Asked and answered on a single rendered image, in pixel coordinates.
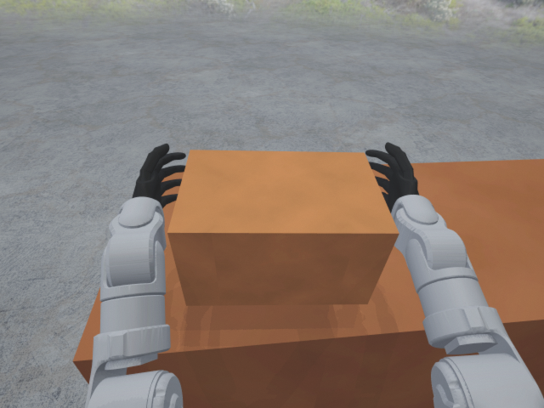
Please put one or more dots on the robot left upper arm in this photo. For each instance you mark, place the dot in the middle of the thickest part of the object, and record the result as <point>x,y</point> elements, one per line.
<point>151,389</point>

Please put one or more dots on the right robot hand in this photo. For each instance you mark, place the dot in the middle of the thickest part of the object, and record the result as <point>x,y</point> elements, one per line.
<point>399,173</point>

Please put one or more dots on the left robot forearm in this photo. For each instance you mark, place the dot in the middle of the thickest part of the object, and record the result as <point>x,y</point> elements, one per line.
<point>133,326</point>

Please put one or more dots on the right robot forearm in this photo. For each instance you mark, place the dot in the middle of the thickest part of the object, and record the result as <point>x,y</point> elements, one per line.
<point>457,316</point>

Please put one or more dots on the robot right upper arm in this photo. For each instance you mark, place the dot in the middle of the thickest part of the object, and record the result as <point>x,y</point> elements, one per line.
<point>483,381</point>

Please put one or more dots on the carton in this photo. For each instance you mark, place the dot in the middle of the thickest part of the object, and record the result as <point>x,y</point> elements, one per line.
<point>279,228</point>

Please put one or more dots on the pedestal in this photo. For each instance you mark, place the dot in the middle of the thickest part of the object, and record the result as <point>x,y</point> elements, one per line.
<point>373,355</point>

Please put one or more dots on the left robot hand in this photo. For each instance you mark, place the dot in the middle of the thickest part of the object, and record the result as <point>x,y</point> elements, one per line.
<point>149,183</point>

